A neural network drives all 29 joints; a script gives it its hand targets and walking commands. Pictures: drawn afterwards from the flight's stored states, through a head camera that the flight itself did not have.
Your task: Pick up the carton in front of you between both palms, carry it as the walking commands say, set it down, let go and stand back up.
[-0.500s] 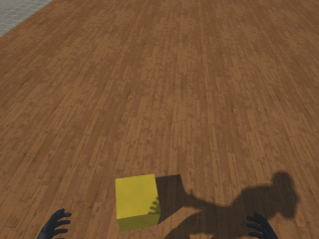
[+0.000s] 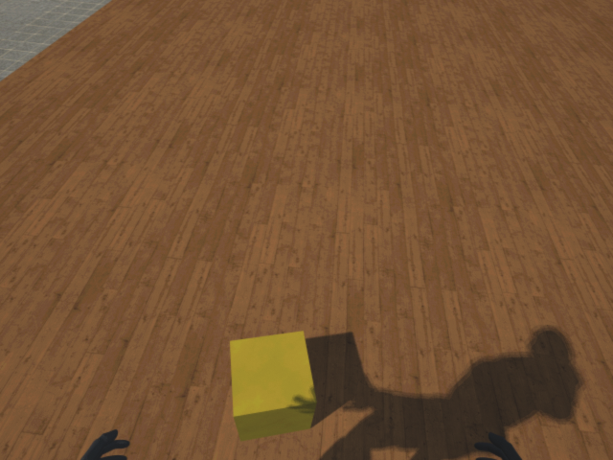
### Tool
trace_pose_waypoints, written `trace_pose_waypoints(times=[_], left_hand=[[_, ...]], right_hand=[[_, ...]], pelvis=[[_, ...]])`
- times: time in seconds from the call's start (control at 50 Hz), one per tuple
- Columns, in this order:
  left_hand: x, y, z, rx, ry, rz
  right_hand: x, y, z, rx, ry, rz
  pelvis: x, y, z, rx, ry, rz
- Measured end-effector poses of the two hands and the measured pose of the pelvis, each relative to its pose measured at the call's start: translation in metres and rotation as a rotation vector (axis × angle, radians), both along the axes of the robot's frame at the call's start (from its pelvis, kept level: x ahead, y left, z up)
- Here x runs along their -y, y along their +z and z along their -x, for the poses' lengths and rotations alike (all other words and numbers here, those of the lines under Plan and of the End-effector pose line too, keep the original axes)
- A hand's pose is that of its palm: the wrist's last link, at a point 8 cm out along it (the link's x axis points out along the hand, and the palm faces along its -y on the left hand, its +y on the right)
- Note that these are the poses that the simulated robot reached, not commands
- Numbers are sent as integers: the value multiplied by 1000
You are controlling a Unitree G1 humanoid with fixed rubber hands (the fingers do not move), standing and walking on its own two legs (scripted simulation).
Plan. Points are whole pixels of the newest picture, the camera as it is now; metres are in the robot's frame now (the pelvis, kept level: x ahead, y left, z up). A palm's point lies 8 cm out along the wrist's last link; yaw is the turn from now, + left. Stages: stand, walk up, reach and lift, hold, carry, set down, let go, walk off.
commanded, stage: stand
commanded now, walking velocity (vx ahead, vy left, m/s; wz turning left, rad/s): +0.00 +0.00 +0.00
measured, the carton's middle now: (271, 386) +0.43 +0.07 -0.65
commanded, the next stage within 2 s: none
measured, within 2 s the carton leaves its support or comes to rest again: neither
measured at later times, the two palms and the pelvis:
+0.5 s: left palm out of the picture +0.06 +0.29 -0.11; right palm out of the picture +0.08 -0.29 -0.10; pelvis -0.02 +0.00 +0.00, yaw +1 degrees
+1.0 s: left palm out of the picture +0.05 +0.29 -0.11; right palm out of the picture +0.07 -0.30 -0.10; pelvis -0.02 -0.01 +0.01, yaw +1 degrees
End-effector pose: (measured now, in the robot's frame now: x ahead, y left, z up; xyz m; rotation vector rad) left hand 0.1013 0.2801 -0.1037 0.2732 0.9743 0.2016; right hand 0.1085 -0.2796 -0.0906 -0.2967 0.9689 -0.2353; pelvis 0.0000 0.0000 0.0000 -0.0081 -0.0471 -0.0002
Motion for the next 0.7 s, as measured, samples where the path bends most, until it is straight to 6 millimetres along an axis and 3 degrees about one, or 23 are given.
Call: trace_pose_waypoints(times=[0.38, 0.7], left_hand=[[-6, -3, 33, -70, 19, -15], [-9, -3, 46, -106, 31, -24]], right_hand=[[9, -4, 25, -63, -6, 5], [16, -6, 37, -106, -6, 9]], pelvis=[[2, 3, 14, 10, 8, -1], [5, 5, 19, 10, 13, -1]])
